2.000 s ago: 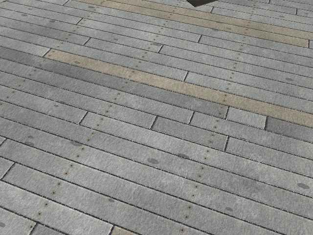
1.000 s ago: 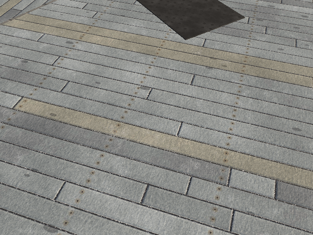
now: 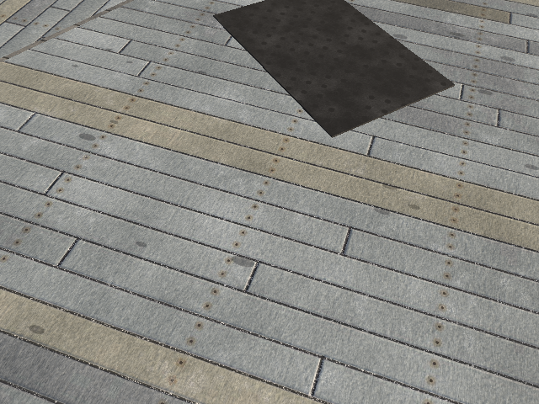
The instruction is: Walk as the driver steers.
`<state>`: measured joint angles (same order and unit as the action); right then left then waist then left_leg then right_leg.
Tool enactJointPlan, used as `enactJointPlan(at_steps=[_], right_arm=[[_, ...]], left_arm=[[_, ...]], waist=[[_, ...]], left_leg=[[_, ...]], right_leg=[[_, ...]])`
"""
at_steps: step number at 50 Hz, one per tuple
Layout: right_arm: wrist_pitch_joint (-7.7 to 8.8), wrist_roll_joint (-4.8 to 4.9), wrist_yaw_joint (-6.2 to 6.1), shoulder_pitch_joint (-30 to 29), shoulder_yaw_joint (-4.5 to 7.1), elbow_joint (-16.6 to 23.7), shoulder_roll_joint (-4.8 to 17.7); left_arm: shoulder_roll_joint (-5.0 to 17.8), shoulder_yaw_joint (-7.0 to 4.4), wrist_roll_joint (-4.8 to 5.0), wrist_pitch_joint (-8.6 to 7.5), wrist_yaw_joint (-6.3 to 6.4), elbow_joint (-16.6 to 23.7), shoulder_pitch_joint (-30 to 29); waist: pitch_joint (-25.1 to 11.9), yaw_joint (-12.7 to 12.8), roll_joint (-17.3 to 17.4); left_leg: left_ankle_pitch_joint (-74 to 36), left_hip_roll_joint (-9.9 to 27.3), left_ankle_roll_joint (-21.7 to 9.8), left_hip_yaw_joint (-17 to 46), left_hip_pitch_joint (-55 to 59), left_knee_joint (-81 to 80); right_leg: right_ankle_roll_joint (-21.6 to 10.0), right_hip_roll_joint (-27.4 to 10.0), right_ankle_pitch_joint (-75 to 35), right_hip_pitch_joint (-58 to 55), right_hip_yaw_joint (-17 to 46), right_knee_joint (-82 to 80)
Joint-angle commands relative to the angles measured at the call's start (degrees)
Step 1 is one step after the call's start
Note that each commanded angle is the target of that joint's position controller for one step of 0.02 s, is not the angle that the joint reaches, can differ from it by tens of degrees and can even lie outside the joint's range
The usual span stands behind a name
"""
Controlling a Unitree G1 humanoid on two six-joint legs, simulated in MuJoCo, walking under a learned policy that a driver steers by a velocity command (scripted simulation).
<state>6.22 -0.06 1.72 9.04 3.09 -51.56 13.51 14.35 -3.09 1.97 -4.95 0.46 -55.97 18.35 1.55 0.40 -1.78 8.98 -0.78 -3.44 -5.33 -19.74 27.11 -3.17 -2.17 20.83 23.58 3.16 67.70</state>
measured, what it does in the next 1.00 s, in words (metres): walks ahead, turning right: right foot, then left foot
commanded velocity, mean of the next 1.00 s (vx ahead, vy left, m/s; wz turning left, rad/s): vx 0.50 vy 0.00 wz -0.33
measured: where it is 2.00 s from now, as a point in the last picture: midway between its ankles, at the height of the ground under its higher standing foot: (332, 284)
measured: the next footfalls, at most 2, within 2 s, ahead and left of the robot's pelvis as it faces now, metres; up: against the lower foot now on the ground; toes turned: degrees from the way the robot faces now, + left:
right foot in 0.44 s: +0.38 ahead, -0.16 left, +0.00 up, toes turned -17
left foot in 0.98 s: +0.75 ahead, -0.08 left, +0.00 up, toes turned -19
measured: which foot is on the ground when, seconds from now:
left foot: down 0.00-0.46, up 0.48-0.96, down 0.98-1.00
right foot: up 0.00-0.42, down 0.44-1.00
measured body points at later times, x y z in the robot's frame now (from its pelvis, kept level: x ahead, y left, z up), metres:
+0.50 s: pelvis +0.27 -0.06 -0.02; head +0.31 -0.08 +0.43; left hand +0.50 +0.14 -0.12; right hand +0.23 -0.34 -0.16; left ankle +0.10 +0.10 -0.66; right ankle +0.34 -0.15 -0.74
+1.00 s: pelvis +0.56 -0.11 -0.02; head +0.59 -0.12 +0.43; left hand +0.68 +0.15 -0.15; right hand +0.66 -0.41 -0.11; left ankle +0.71 -0.07 -0.74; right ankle +0.35 -0.15 -0.72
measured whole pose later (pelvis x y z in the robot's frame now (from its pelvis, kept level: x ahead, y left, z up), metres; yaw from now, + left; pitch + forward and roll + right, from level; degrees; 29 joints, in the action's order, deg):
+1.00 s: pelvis +0.56 -0.11 -0.02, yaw -20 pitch +3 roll -1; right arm 6.2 0.6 2.8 3.8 2.8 -45.6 14.9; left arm 16.3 -4.4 -0.2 -3.0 1.0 -49.6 20.0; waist 0.6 2.3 0.2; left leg 3.6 -1.2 -5.5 -2.1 -29.1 31.0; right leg -2.6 2.5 26.3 -0.3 1.3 30.1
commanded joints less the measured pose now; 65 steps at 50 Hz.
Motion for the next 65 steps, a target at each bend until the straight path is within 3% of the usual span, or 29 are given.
enactJointPlan(at_steps=[1,4,10,16,19,21,22,23,24,25,26,27,29,31,34,38,43,46,48,49,50,51,52,53,54,55,59,61,65], right_arm=[[1.05,-0.83,-0.05,1.76,0.79,0.76,3.67],[1.38,-1.10,-0.88,3.59,1.43,-0.86,5.80],[0.69,-0.98,-2.70,6.02,1.53,-1.88,7.26],[-1.48,0.06,-3.36,11.89,2.17,-3.74,8.92],[-2.55,0.58,-3.73,9.69,2.79,-2.65,10.99],[-3.21,0.84,-4.07,7.59,3.24,-1.72,12.74],[-3.15,1.18,-4.02,6.21,3.08,-1.02,12.64],[-2.28,-0.66,-3.60,7.53,1.80,0.67,8.36],[0.20,-0.07,-2.38,11.22,-0.15,3.63,2.57],[2.51,2.09,-1.47,3.32,1.09,4.92,7.94],[3.36,3.13,-1.18,0.22,1.22,6.28,8.51],[3.37,2.17,-1.61,0.28,1.30,5.46,8.00],[1.72,0.62,-1.91,2.13,2.26,5.07,8.78],[0.23,-0.05,-1.97,3.11,2.21,5.16,7.29],[-0.44,-0.69,-2.32,-2.42,1.62,6.94,5.82],[0.00,-0.01,-1.61,-9.67,0.81,8.56,4.54],[0.62,1.02,0.01,-14.40,0.49,10.48,6.02],[0.90,1.22,1.26,-11.89,0.64,10.75,7.07],[0.58,1.05,1.19,-2.18,2.06,8.15,9.67],[0.29,0.74,0.90,6.54,3.14,5.92,11.96],[0.08,0.06,0.58,13.48,4.31,5.58,16.88],[-0.31,1.21,0.89,15.20,3.96,4.61,15.28],[-0.50,1.38,0.75,11.58,2.98,5.69,12.31],[-0.78,0.74,0.40,7.31,2.55,7.51,10.65],[-0.92,0.26,0.33,3.96,2.25,8.58,10.06],[-0.96,0.13,0.18,2.66,1.86,9.32,9.11],[-1.55,0.03,-0.71,3.28,2.56,9.90,11.44],[-2.47,0.77,-1.57,4.21,3.08,9.98,12.68],[-5.08,1.80,-3.39,6.25,3.19,10.05,12.12]], left_arm=[[2.93,-1.56,0.17,0.83,0.42,2.44,2.89],[2.53,-2.00,-0.03,2.12,0.63,3.72,0.35],[1.82,-1.93,-0.78,1.61,-0.80,7.37,-9.12],[0.30,-0.81,-0.79,1.65,-3.10,13.21,-19.19],[2.03,-1.55,-0.62,1.85,-4.11,15.16,-17.88],[5.82,-3.48,-0.31,2.11,-4.14,13.99,-8.43],[9.54,-5.47,-0.34,2.17,-3.37,11.75,0.89],[15.12,-6.82,-0.53,2.65,-1.93,10.32,6.53],[17.35,-6.61,-1.03,1.72,-2.23,12.22,4.42],[12.14,-5.16,-1.47,1.30,-2.45,12.01,5.83],[9.41,-4.43,-1.35,0.79,-2.36,12.17,2.99],[7.75,-3.84,-1.00,0.47,-2.48,13.21,-1.65],[5.44,-2.85,-1.44,0.34,-2.03,14.88,-6.09],[6.44,-2.90,-1.37,0.08,-1.42,14.87,-5.69],[7.94,-3.11,-1.45,-0.04,-0.30,13.63,-2.21],[8.03,-2.90,-1.23,0.21,0.01,12.15,0.96],[8.61,-2.91,-1.56,0.19,0.00,9.58,3.85],[9.69,-3.23,-1.67,0.83,0.56,9.08,2.49],[10.52,-3.28,-1.87,1.36,0.80,9.67,-0.13],[9.86,-2.82,-2.15,1.50,0.98,10.40,-0.86],[6.19,-1.59,-3.09,0.78,0.77,12.10,3.82],[3.51,-0.45,-2.62,-0.68,-0.02,11.50,5.96],[8.00,-1.13,-1.19,-2.10,-0.64,12.79,1.98],[8.93,-1.18,-0.46,-2.83,-0.81,14.19,-3.20],[8.71,-1.31,-1.37,-2.99,-0.44,14.79,-5.64],[9.54,-1.98,-2.78,-2.50,0.11,15.21,-6.08],[6.26,-1.58,-3.06,0.36,1.52,16.44,-3.54],[5.89,-1.46,-3.09,1.16,2.08,17.38,-5.80],[5.15,-1.14,-2.56,1.76,1.69,19.35,-12.69]], waist=[[-3.24,0.24,7.53],[-0.49,0.66,5.90],[1.78,-1.48,4.40],[4.93,-4.80,3.26],[2.09,-1.97,6.06],[-3.93,3.95,8.20],[-8.65,9.01,6.37],[-13.17,8.30,-5.09],[-21.12,2.83,-13.17],[-19.56,6.77,-4.87],[-12.44,5.52,-2.92],[-7.95,2.28,3.05],[-5.41,-1.23,2.44],[-4.64,-2.22,1.68],[-2.61,-0.44,-0.05],[-1.29,3.00,-2.31],[1.63,5.06,-2.92],[0.35,2.74,-3.49],[-6.19,-2.67,-3.62],[-11.42,-6.51,-1.28],[-18.94,-5.59,9.70],[-22.61,-4.81,19.25],[-16.08,-5.61,13.52],[-9.88,-5.03,8.00],[-5.46,-3.09,2.33],[-4.95,-1.51,0.37],[-6.63,1.40,4.55],[-7.89,0.94,5.21],[-8.80,-1.57,7.23]], left_leg=[[-2.99,14.90,-6.79,13.81,9.34,-18.11],[-9.67,14.64,-7.09,7.53,8.63,-19.92],[-14.61,13.86,-5.09,-0.81,13.64,-20.77],[-22.17,17.68,-4.85,-4.67,26.34,-16.46],[-44.48,17.95,-3.44,-7.53,27.68,-8.37],[-57.77,17.15,-2.10,-8.46,25.63,6.28],[-50.74,14.46,-0.01,-9.20,18.70,19.73],[-12.48,9.63,2.33,-8.56,1.28,39.00],[25.07,-2.68,4.37,3.28,-19.58,56.03],[21.98,0.66,2.52,11.58,-25.86,57.39],[16.63,3.15,1.08,10.85,-27.70,53.52],[12.73,5.82,1.15,10.54,-24.30,48.08],[9.37,8.30,2.57,10.45,-16.79,41.22],[7.17,8.64,4.49,8.92,-14.97,36.52],[-2.02,8.02,6.30,7.31,-16.82,25.86],[-15.63,5.46,5.44,6.20,-13.89,9.86],[-13.68,5.03,1.91,6.16,-19.82,4.20],[-6.23,3.57,-1.21,5.24,-17.59,2.94],[-5.16,-0.92,-3.73,1.91,-2.64,2.13],[-8.02,0.60,-5.81,5.15,10.57,2.43],[-6.67,13.34,-13.42,27.33,30.82,1.61],[3.28,20.31,-20.07,50.36,41.40,-8.10],[6.01,19.23,-17.12,47.62,37.90,-9.91],[-2.64,17.20,-14.84,38.87,29.55,-9.43],[-16.22,15.15,-13.69,32.08,20.56,-9.23],[-27.18,13.55,-12.95,27.52,15.30,-9.09],[-43.67,9.73,-12.77,20.50,8.22,-9.14],[-43.04,8.26,-11.27,19.24,7.42,-8.23],[-32.48,6.21,-6.42,20.98,8.65,-6.02]], right_leg=[[-0.63,-5.96,-6.79,9.13,3.29,0.62],[0.02,-5.93,-12.49,13.78,4.27,-2.48],[0.82,-4.35,-26.47,17.85,1.74,-19.62],[-0.70,-3.45,-21.22,22.57,-4.24,-28.78],[-3.22,0.63,-13.24,13.95,-9.47,-30.26],[-6.12,4.99,-9.63,-0.12,-11.60,-31.34],[-8.55,6.30,-14.02,-14.98,-9.40,-37.07],[-12.37,-5.58,-17.03,-31.62,9.12,-37.19],[-24.55,-17.91,-8.50,-46.81,43.65,-47.33],[-20.86,-16.53,-8.67,-46.11,40.68,-51.15],[-18.16,-14.47,-12.38,-39.18,31.17,-50.96],[-15.91,-11.65,-17.97,-29.77,24.16,-51.39],[-14.18,-8.29,-24.12,-18.62,17.60,-53.42],[-14.28,-7.44,-29.18,-14.22,14.03,-54.87],[-13.02,-5.64,-33.09,-12.14,9.21,-56.17],[-9.60,-3.64,-25.95,-12.86,6.10,-56.10],[-9.07,-9.61,-24.75,-24.35,7.45,-54.51],[-6.99,-11.37,-37.26,-29.72,5.24,-50.16],[-5.08,-8.75,-56.47,-28.54,1.14,-39.14],[-3.23,-6.10,-54.40,-22.44,-1.29,-27.24],[0.69,0.57,-31.48,-3.39,-4.07,-6.00],[3.02,8.05,9.11,12.93,0.28,7.51],[2.09,4.46,8.52,19.55,5.02,11.61],[1.88,2.13,4.51,19.58,4.02,10.06],[2.35,0.32,2.17,17.45,2.72,6.21],[3.02,-1.18,1.33,13.82,2.27,2.58],[5.95,-0.24,-2.13,9.27,0.67,-7.40],[7.02,1.16,-7.27,9.00,0.25,-13.52],[7.54,3.25,-16.39,8.19,1.47,-24.30]])
Velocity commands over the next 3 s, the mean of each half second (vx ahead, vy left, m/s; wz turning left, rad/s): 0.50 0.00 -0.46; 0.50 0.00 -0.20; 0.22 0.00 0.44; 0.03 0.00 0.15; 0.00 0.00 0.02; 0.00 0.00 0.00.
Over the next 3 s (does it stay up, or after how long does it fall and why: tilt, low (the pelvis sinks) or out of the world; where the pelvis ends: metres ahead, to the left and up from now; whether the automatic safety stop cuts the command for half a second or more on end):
stays up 0.81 -0.14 0.00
